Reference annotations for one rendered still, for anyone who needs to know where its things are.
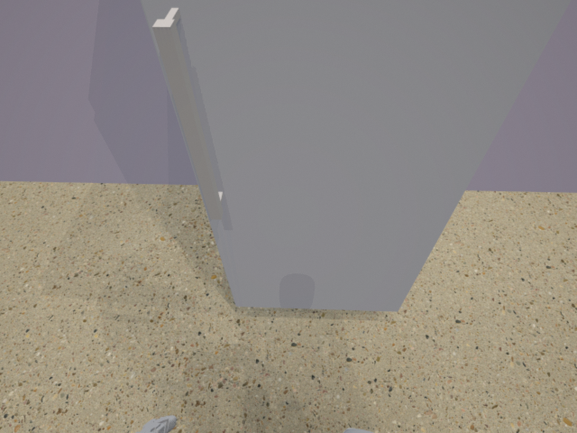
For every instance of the robot left hand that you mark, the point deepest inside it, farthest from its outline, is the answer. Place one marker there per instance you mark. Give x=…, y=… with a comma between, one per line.
x=161, y=425

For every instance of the handle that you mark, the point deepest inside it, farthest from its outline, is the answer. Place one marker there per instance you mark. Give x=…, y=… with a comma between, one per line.
x=167, y=37

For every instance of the fridge door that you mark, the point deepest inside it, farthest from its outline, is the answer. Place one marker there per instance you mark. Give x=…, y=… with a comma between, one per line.
x=343, y=133

